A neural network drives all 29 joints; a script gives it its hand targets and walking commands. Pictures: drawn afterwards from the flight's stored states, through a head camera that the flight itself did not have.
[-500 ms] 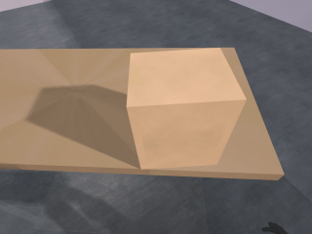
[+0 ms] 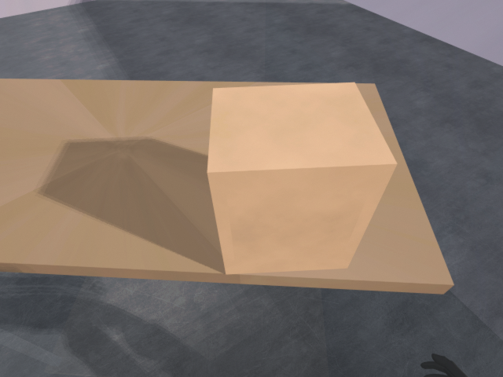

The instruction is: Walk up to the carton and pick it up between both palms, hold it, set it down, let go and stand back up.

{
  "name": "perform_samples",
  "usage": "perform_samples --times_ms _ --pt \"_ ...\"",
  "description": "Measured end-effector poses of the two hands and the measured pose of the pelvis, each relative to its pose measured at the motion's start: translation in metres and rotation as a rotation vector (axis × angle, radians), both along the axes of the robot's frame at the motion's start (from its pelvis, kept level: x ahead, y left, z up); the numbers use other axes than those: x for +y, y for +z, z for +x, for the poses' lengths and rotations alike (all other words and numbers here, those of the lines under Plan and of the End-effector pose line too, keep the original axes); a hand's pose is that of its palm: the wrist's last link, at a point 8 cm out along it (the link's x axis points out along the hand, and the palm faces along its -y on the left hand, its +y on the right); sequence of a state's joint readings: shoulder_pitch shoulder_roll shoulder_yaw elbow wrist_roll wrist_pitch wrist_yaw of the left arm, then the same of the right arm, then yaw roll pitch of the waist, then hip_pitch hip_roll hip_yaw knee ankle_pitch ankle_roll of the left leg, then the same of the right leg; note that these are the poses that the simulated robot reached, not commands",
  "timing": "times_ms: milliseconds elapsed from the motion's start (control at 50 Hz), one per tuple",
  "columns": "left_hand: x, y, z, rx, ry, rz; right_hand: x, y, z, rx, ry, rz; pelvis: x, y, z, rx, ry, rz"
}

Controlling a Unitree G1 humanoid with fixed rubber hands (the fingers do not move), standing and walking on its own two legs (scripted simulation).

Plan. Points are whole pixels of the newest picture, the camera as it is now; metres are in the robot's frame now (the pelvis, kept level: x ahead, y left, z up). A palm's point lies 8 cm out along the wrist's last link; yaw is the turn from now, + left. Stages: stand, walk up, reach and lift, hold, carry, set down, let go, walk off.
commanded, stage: walk up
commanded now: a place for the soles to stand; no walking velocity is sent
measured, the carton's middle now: (285, 185) +0.43 -0.04 +0.06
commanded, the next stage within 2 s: reach and lift in 0.52 s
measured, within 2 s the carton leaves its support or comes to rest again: neither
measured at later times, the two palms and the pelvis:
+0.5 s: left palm out of the picture +0.07 +0.31 -0.09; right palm out of the picture +0.10 -0.30 -0.08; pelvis -0.01 +0.00 +0.00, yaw +0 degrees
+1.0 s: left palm (129, 364) +0.18 +0.22 -0.07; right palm (471, 371) +0.15 -0.31 -0.06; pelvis +0.01 -0.04 +0.00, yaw +1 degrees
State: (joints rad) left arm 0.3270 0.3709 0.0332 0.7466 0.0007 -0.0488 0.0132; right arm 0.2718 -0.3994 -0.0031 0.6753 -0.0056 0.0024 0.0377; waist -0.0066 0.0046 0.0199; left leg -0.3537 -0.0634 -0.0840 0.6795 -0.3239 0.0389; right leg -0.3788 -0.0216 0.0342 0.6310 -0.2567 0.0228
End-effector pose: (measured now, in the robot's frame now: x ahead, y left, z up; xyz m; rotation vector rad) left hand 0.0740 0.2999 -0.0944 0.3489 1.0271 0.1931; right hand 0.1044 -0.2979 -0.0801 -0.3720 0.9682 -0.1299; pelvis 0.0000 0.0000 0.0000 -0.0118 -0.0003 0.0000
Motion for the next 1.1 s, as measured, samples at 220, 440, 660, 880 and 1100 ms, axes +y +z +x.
perform_samples --times_ms 220,440,660,880,1100 --pt "0.003 0.001 -0.002 -0.004 -0.001 0.009 0.000 0.000 -0.002 -0.003 -0.001 0.001 0.000 0.000 -0.002 -0.003 0.000 0.000" --pt "0.006 0.004 -0.006 -0.002 0.001 0.025 0.000 -0.002 -0.007 0.001 -0.006 0.008 -0.001 0.000 -0.007 -0.009 0.000 0.001" --pt "0.001 -0.003 0.001 0.125 0.081 0.034 -0.001 -0.017 -0.002 -0.016 0.017 0.023 -0.005 -0.002 -0.008 -0.004 0.015 -0.007" --pt "-0.061 0.019 0.084 -0.095 0.013 -0.057 -0.001 -0.014 0.029 -0.115 0.065 0.073 -0.023 0.000 0.001 -0.014 0.013 0.010" --pt "-0.079 0.023 0.103 -0.195 -0.008 -0.125 -0.014 0.032 0.050 -0.266 0.031 0.015 -0.039 0.010 0.008 -0.048 0.012 0.031"
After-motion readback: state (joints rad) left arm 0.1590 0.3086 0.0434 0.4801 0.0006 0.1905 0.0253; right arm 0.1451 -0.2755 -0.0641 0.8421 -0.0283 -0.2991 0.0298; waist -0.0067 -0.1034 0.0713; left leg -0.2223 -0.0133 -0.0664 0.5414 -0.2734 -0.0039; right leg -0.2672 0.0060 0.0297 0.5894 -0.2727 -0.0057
